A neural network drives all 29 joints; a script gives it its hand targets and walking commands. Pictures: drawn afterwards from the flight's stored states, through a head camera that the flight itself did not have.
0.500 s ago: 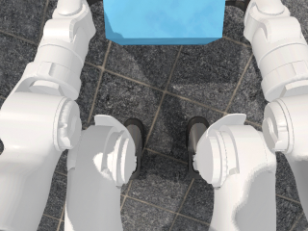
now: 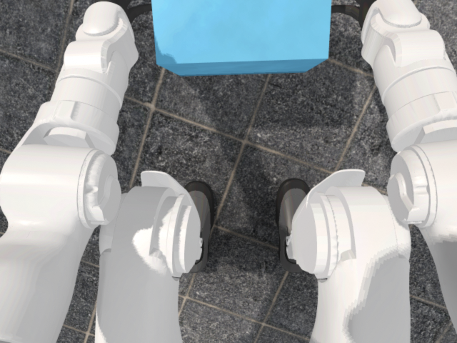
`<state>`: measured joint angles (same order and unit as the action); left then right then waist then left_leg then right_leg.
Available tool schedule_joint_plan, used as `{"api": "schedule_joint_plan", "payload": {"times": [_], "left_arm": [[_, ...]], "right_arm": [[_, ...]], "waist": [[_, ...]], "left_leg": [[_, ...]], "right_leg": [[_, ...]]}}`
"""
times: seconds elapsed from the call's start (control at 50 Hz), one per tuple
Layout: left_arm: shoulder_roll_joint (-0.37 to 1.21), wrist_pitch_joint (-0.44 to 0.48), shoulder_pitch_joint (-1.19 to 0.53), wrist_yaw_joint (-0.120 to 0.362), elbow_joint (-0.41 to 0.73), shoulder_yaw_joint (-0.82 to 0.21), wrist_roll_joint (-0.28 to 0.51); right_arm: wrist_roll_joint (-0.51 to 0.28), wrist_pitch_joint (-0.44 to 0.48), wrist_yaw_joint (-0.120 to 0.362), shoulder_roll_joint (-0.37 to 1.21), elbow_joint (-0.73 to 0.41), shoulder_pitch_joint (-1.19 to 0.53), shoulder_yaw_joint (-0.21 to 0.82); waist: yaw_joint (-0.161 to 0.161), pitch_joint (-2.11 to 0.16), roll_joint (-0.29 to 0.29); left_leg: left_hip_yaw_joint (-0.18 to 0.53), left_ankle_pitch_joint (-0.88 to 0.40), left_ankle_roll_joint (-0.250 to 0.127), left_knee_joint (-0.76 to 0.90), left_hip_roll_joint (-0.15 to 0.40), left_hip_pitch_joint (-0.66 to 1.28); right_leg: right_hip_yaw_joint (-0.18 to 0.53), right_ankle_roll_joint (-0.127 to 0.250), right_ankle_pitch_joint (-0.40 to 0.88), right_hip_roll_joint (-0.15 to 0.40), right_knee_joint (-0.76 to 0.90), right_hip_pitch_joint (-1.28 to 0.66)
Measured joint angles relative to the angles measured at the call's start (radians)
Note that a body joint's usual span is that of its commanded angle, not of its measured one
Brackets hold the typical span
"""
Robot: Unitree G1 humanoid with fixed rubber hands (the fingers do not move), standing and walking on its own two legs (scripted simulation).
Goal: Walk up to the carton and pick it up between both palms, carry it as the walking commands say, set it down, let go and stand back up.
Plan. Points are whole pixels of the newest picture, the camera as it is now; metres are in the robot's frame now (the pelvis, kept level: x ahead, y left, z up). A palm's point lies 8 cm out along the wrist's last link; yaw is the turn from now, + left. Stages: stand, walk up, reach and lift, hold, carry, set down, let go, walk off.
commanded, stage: set down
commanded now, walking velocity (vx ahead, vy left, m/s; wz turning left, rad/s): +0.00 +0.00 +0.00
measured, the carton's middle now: (240, 23) +0.54 +0.00 -0.26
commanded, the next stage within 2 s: none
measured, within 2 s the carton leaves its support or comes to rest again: neither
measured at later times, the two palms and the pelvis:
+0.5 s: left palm (113, 8) +0.54 +0.16 -0.17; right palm (376, 3) +0.54 -0.18 -0.18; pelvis +0.00 +0.00 +0.00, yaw +0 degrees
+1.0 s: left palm (117, 13) +0.54 +0.16 -0.17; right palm (385, 3) +0.54 -0.19 -0.18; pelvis +0.01 +0.00 +0.00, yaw +0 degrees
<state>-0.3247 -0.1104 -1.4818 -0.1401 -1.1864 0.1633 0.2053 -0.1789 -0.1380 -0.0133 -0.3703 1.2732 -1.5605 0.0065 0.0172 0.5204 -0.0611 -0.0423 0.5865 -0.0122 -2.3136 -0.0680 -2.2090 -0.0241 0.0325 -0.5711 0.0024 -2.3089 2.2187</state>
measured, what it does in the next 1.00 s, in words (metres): stands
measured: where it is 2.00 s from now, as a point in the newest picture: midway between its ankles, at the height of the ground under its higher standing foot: (243, 240)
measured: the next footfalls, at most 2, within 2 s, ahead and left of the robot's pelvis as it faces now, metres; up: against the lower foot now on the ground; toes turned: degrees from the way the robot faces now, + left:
none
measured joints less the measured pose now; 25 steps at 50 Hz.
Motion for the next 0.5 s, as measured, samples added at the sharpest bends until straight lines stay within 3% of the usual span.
{"api": "schedule_joint_plan", "payload": {"times": [0.5], "left_arm": [[-0.003,0.007,0.005,0.054,-0.009,0.041,-0.041]], "right_arm": [[0.04,0.012,0.05,-0.005,0.013,0.003,-0.04]], "waist": [[-0.001,0.0,-0.001]], "left_leg": [[0.001,0.009,0.002,-0.016,0.0,0.0]], "right_leg": [[-0.003,0.003,-0.009,0.001,-0.017,0.001]]}}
